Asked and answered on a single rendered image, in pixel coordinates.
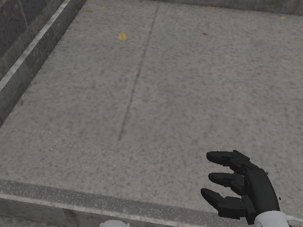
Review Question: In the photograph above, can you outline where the right robot hand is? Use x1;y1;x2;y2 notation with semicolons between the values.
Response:
201;149;281;225

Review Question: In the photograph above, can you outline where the robot right forearm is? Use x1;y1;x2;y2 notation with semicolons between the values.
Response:
254;210;293;227

